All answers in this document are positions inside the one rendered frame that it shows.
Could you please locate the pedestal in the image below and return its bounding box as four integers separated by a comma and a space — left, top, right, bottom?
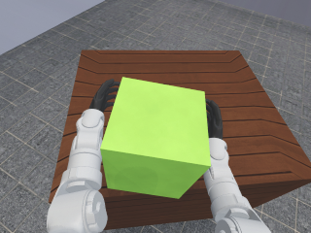
49, 50, 311, 231

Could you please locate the robot left hand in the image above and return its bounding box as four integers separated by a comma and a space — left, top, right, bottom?
88, 79, 121, 113

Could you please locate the robot right upper arm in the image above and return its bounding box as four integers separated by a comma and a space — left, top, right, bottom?
215, 216, 271, 233

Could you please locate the robot left forearm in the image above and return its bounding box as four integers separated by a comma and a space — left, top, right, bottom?
47, 109, 105, 232

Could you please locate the robot right forearm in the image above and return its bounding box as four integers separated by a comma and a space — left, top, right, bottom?
203, 138, 264, 223

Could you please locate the robot left upper arm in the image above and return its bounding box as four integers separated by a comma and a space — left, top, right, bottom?
48, 189, 108, 233

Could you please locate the robot right hand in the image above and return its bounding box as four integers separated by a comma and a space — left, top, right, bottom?
205, 98, 223, 140

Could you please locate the carton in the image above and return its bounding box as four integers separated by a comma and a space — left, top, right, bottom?
100, 77, 211, 199

